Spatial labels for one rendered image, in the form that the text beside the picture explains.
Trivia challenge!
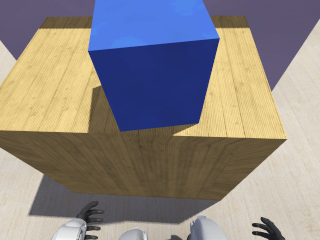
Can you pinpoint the carton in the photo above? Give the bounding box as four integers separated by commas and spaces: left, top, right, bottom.
88, 0, 220, 132

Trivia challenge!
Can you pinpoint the left robot thigh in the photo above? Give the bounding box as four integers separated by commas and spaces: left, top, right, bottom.
118, 229, 149, 240

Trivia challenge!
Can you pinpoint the pedestal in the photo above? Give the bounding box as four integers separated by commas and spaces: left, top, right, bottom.
0, 15, 288, 201

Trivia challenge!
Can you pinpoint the robot right shin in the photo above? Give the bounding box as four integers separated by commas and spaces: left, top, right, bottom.
196, 215, 207, 219

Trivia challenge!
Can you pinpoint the robot left forearm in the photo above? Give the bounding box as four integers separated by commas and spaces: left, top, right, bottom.
51, 218, 87, 240

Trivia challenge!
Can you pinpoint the right robot hand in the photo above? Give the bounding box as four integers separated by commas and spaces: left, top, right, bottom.
252, 217, 286, 240

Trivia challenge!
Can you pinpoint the left robot hand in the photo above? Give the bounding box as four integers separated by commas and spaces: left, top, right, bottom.
76, 201, 104, 240

